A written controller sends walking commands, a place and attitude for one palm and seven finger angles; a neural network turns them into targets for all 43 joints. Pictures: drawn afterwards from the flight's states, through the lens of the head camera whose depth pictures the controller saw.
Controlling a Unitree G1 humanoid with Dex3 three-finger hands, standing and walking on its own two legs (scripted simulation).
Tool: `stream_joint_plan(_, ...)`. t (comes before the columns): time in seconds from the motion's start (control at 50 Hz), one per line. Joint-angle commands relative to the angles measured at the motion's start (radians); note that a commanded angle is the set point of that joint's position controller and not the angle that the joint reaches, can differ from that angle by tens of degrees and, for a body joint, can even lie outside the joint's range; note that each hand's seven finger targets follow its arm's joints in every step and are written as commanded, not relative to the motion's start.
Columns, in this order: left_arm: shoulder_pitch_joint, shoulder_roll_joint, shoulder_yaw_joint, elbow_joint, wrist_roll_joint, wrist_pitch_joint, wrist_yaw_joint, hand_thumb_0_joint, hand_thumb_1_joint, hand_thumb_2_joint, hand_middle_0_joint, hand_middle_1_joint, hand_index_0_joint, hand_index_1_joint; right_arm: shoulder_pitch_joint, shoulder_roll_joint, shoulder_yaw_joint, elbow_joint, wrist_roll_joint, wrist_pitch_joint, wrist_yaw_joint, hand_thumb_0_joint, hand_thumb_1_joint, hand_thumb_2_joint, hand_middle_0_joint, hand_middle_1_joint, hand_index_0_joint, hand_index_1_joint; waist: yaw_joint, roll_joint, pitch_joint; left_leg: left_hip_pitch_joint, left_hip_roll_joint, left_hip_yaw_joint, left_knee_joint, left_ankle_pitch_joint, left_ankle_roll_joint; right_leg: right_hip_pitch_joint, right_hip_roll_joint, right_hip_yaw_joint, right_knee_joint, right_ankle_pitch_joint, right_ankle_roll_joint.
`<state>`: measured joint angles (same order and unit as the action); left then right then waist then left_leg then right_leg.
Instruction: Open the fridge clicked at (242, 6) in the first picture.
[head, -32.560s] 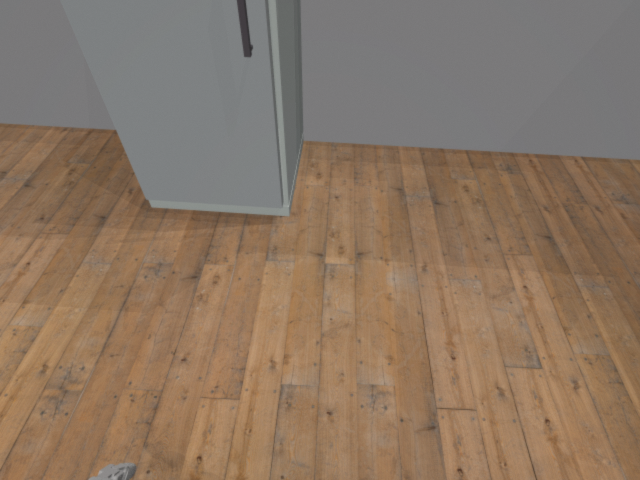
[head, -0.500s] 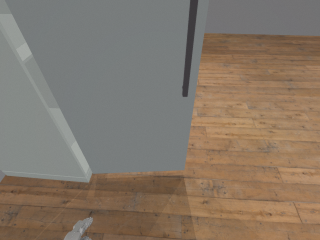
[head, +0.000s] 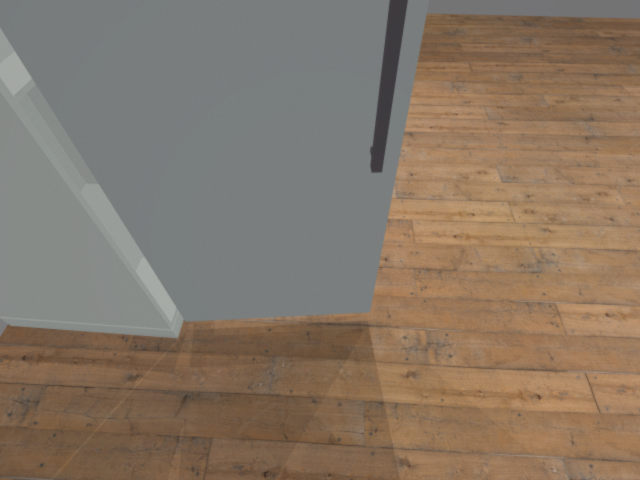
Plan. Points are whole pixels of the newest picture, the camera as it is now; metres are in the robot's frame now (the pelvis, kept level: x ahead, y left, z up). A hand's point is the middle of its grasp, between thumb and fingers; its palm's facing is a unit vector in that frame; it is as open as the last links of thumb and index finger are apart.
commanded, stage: let the arm hang, fingers relaxed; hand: right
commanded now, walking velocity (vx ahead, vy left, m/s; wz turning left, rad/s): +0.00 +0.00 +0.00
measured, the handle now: (386, 66) +0.65 -0.05 +0.18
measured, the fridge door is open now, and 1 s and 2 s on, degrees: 82 82 82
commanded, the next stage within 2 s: look to check the result in 0.62 s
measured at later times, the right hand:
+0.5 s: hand out of the picture +0.04 -0.18 -0.17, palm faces +0.00 +0.98 -0.18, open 7.3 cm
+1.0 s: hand out of the picture +0.05 -0.18 -0.17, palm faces +0.00 +0.98 -0.20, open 7.4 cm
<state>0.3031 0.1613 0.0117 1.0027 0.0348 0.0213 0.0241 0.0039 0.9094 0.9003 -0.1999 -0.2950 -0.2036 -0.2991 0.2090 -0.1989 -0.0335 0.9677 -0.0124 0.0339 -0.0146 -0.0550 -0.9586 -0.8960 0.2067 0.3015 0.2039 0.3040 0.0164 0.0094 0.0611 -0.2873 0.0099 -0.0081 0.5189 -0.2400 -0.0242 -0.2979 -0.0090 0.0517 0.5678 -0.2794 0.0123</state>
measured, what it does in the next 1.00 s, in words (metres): stands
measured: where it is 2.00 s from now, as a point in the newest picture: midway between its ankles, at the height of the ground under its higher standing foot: outside the picture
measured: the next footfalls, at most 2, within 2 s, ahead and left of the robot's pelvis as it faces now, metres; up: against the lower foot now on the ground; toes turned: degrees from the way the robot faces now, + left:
none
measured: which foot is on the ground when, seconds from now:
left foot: down 0.00-1.00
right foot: down 0.00-1.00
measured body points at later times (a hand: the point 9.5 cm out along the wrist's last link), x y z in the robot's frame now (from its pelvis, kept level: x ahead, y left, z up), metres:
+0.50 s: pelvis +0.02 +0.00 +0.01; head +0.04 -0.01 +0.46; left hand +0.03 +0.22 -0.15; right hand +0.04 -0.23 -0.15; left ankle +0.02 +0.14 -0.73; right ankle +0.01 -0.13 -0.73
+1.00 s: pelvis +0.02 +0.00 +0.01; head +0.04 +0.00 +0.46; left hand +0.02 +0.22 -0.15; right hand +0.05 -0.23 -0.15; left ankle +0.02 +0.14 -0.73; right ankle +0.01 -0.13 -0.73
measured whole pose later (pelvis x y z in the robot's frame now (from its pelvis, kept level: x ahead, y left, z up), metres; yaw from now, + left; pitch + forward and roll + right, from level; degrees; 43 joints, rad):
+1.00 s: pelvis +0.02 +0.00 +0.01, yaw +1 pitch -1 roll +0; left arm 0.25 0.15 0.01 1.12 0.03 0.00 0.03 0.00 0.91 0.90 -0.20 -0.30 -0.20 -0.30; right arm 0.21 -0.17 -0.02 1.13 -0.01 0.01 -0.02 0.00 -0.90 -0.90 0.20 0.30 0.20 0.30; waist 0.01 0.00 0.06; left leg -0.19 0.02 -0.04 0.43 -0.22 -0.03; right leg -0.18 -0.01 0.02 0.45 -0.25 0.01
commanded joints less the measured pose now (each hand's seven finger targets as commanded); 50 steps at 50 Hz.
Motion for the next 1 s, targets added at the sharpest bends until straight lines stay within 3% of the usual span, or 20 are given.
stream_joint_plan(0.0,0.019,0.114,0.024,-0.020,-0.010,-0.028,0.014,0.000,0.900,0.900,-0.200,-0.300,-0.200,-0.300,0.026,-0.088,-0.011,0.011,0.005,-0.030,-0.005,0.000,-0.900,-0.900,0.200,0.300,0.200,0.300,-0.014,-0.021,-0.088,0.108,0.064,-0.057,-0.110,0.094,0.052,0.041,-0.068,0.054,-0.167,0.152,-0.043)
stream_joint_plan(0.02,0.015,0.116,0.024,-0.011,-0.012,-0.028,0.013,0.000,0.900,0.900,-0.200,-0.300,-0.200,-0.300,0.036,-0.093,-0.009,0.024,0.004,-0.030,-0.006,0.000,-0.900,-0.900,0.200,0.300,0.200,0.300,-0.018,-0.035,-0.079,0.102,0.064,-0.061,-0.116,0.103,0.051,0.050,-0.068,0.048,-0.169,0.166,-0.043)
stream_joint_plan(0.08,0.031,0.106,0.023,0.018,-0.013,-0.025,0.013,0.000,0.900,0.900,-0.200,-0.300,-0.200,-0.300,0.040,-0.092,-0.005,0.058,0.004,-0.032,-0.008,0.000,-0.900,-0.900,0.200,0.300,0.200,0.300,-0.013,0.018,-0.070,0.102,0.069,-0.061,-0.133,0.100,0.049,0.064,-0.065,0.040,-0.177,0.161,-0.042)
stream_joint_plan(0.18,0.027,0.094,0.020,0.056,-0.015,-0.023,0.014,0.000,0.900,0.900,-0.200,-0.300,-0.200,-0.300,0.047,-0.084,-0.001,0.097,0.002,-0.032,-0.012,0.000,-0.900,-0.900,0.200,0.300,0.200,0.300,-0.009,0.021,-0.040,0.078,0.069,-0.058,-0.139,0.105,0.044,0.088,-0.068,0.027,-0.183,0.171,-0.040)
stream_joint_plan(0.44,0.001,0.082,0.015,0.087,-0.014,-0.026,0.019,0.000,0.900,0.900,-0.200,-0.300,-0.200,-0.300,0.061,-0.060,-0.002,0.141,-0.001,-0.035,-0.015,0.000,-0.900,-0.900,0.200,0.300,0.200,0.300,-0.008,-0.033,-0.001,0.071,0.069,-0.066,-0.154,0.101,0.043,0.093,-0.068,0.016,-0.198,0.170,-0.037)
stream_joint_plan(0.82,0.000,0.102,0.021,0.086,-0.015,-0.028,0.020,0.000,0.900,0.900,-0.200,-0.300,-0.200,-0.300,0.060,-0.073,-0.008,0.135,-0.001,-0.040,-0.016,0.000,-0.900,-0.900,0.200,0.300,0.200,0.300,-0.011,0.000,-0.030,0.098,0.071,-0.063,-0.152,0.156,0.046,0.122,-0.074,0.015,-0.189,0.212,-0.037)
stream_joint_plan(0.98,-0.005,0.107,0.024,0.089,-0.012,-0.027,0.019,0.000,0.900,0.900,-0.200,-0.300,-0.200,-0.300,0.044,-0.079,-0.011,0.131,0.000,-0.040,-0.014,0.000,-0.900,-0.900,0.200,0.300,0.200,0.300,-0.010,-0.018,-0.010,0.088,0.069,-0.069,-0.166,0.109,0.047,0.108,-0.072,0.017,-0.201,0.169,-0.036)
